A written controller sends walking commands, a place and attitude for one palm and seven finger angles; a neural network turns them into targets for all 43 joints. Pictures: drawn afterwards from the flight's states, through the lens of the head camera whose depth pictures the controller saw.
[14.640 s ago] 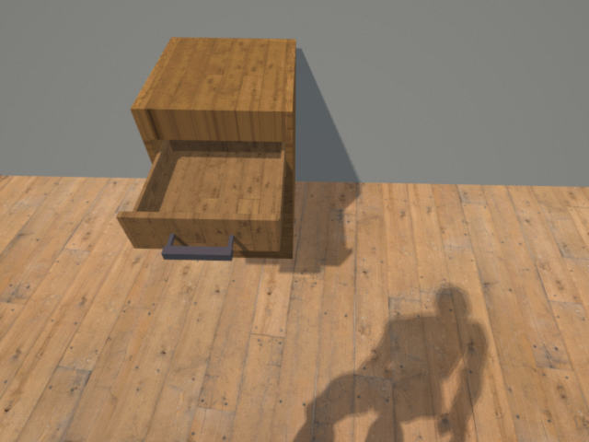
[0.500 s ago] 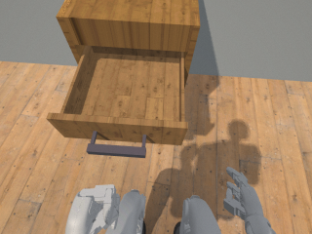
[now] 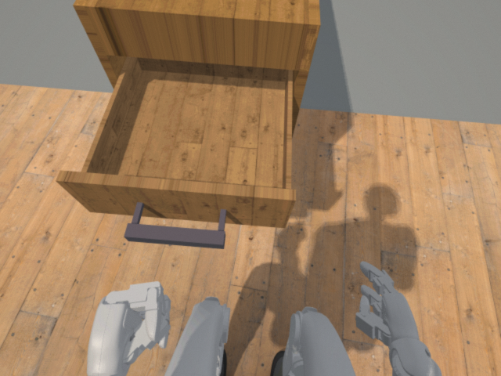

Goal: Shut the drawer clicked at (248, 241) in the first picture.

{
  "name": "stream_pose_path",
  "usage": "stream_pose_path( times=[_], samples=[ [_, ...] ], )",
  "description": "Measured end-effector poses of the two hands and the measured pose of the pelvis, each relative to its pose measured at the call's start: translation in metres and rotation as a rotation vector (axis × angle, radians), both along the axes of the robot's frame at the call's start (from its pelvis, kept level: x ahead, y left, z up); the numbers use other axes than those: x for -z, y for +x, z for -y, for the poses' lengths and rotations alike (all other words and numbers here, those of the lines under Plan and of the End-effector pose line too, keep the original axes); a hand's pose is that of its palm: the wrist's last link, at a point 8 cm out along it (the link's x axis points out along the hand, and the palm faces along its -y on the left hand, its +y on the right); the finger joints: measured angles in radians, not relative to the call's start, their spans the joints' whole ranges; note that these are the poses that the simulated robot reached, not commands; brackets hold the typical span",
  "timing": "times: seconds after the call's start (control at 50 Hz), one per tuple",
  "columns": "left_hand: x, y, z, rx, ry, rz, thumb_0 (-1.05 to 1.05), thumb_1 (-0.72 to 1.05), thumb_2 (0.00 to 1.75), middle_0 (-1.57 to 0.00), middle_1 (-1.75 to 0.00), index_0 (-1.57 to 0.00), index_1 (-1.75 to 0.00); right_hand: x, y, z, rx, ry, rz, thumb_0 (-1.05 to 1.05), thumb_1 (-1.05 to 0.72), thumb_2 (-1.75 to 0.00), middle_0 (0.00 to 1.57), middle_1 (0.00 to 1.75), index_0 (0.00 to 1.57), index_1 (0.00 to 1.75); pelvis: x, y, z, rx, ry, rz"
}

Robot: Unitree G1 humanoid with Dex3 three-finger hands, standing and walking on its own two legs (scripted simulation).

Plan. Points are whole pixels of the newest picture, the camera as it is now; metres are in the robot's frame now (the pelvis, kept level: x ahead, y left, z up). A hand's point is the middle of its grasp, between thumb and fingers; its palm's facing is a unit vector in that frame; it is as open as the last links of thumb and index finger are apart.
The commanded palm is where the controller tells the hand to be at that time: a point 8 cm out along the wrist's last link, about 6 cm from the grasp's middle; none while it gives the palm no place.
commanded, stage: bring the fist close to the handle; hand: left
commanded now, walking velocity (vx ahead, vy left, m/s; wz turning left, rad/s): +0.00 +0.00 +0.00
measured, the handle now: (178, 223) +0.36 +0.16 -0.06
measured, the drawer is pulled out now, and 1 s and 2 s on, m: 0.30 0.30 0.26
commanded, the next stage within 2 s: push the drawer shut in 1.10 s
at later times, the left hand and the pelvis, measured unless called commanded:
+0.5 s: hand (191, 297) +0.23 +0.11 -0.03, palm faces -0.07 -1.00 +0.03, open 3.2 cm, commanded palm +0.22 +0.17 -0.03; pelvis -0.01 +0.01 -0.03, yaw -1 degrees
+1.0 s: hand (187, 285) +0.25 +0.13 -0.05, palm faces +0.02 -1.00 +0.01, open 3.3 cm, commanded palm +0.23 +0.17 -0.05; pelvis -0.01 +0.01 -0.04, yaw -1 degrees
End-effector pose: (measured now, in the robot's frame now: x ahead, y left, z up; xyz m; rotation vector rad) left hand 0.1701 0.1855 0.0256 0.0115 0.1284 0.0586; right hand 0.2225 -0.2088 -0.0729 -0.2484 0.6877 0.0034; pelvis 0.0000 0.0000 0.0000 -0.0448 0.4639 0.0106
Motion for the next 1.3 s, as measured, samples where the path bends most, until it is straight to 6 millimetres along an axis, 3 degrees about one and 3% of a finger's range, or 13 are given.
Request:
stream_pose_path(
  times=[0.1, 0.18, 0.26, 0.36, 0.42, 0.54, 0.6, 0.72, 0.88, 1.1, 1.22, 1.3],
  samples=[
    [-0.003, 0.011, 0.005, 0.047, -0.02, 0.075, 0.02, 0.9, 0.9, -1.39, -1.6, -1.39, -1.6, 0.012, -0.006, 0.002, -0.001, 0.004, -0.022, 0.01, -0.9, -0.9, 0.2, 0.3, 0.21, 0.3, 0.005, -0.001, -0.001, 0.0, -0.004, -0.013],
    [0.02, 0.016, 0.018, 0.12, -0.048, 0.012, 0.01, 0.9, 0.9, -1.39, -1.6, -1.39, -1.6, 0.02, -0.012, 0.006, 0.021, -0.004, -0.04, 0.01, -0.9, -0.9, 0.2, 0.3, 0.21, 0.3, 0.012, -0.003, -0.001, 0.007, 0.001, -0.024],
    [0.04, 0.018, 0.011, 0.095, -0.035, -0.04, 0.01, 0.9, 0.9, -1.39, -1.6, -1.39, -1.6, 0.027, -0.017, 0.01, 0.033, -0.022, -0.061, 0.01, -0.9, -0.9, 0.2, 0.3, 0.21, 0.3, 0.018, -0.005, -0.001, 0.01, 0.002, -0.033],
    [0.033, 0.028, -0.005, 0.021, -0.005, 0.055, 0.02, 0.9, 0.9, -1.39, -1.6, -1.39, -1.6, 0.037, -0.021, 0.01, 0.015, -0.03, -0.081, 0.01, -0.9, -0.9, 0.2, 0.3, 0.2, 0.3, 0.024, -0.008, -0.002, 0.004, -0.007, -0.046],
    [0.031, 0.037, -0.001, 0.043, -0.015, 0.104, 0.02, 0.9, 0.9, -1.39, -1.6, -1.39, -1.6, 0.043, -0.023, 0.007, 0.004, -0.025, -0.089, 0.01, -0.9, -0.9, 0.2, 0.3, 0.2, 0.3, 0.027, -0.01, -0.004, 0.002, -0.011, -0.055],
    [0.064, 0.05, 0.022, 0.151, -0.047, 0.009, 0.01, 0.9, 0.9, -1.39, -1.6, -1.39, -1.6, 0.053, -0.027, 0.004, 0.013, -0.019, -0.107, 0.01, -0.9, -0.9, 0.2, 0.3, 0.21, 0.3, 0.036, -0.013, -0.008, 0.009, -0.008, -0.07],
    [0.075, 0.055, 0.019, 0.123, -0.035, -0.02, 0.01, 0.9, 0.9, -1.39, -1.6, -1.39, -1.6, 0.058, -0.03, 0.004, 0.018, -0.022, -0.122, 0.01, -0.9, -0.9, 0.2, 0.3, 0.21, 0.3, 0.039, -0.013, -0.008, 0.012, -0.007, -0.078],
    [0.063, 0.064, -0.003, 0.009, -0.006, 0.081, 0.02, 0.9, 0.9, -1.39, -1.6, -1.39, -1.6, 0.068, -0.033, 0.001, -0.001, -0.02, -0.164, 0.01, -0.9, -0.9, 0.2, 0.3, 0.21, 0.3, 0.043, -0.013, -0.009, 0.007, -0.011, -0.092],
    [0.08, 0.065, 0.018, 0.139, -0.035, 0.012, 0.01, 0.9, 0.9, -1.39, -1.6, -1.39, -1.6, 0.075, -0.033, -0.001, 0.006, -0.012, -0.184, 0.01, -0.9, -0.9, 0.2, 0.3, 0.21, 0.3, 0.047, -0.013, -0.012, 0.009, -0.011, -0.096],
    [0.061, 0.061, 0.001, 0.029, -0.009, 0.088, 0.02, 0.9, 0.9, -1.39, -1.6, -1.39, -1.6, 0.07, -0.026, -0.003, -0.009, -0.013, -0.178, 0.01, -0.9, -0.9, 0.2, 0.3, 0.2, 0.3, 0.042, -0.011, -0.011, 0.004, -0.01, -0.097],
    [0.078, 0.062, 0.019, 0.13, -0.034, 0.019, 0.01, 0.9, 0.9, -1.39, -1.6, -1.39, -1.6, 0.069, -0.022, -0.002, -0.005, -0.019, -0.163, 0.01, -0.9, -0.9, 0.2, 0.3, 0.21, 0.3, 0.045, -0.011, -0.01, 0.004, -0.011, -0.095],
    [0.079, 0.065, 0.014, 0.091, -0.027, 0.02, 0.02, 0.9, 0.9, -1.4, -1.6, -1.39, -1.6, 0.068, -0.022, 0.001, 0.006, -0.025, -0.158, 0.01, -0.9, -0.9, 0.2, 0.3, 0.21, 0.3, 0.045, -0.012, -0.009, 0.008, -0.009, -0.094]
  ],
)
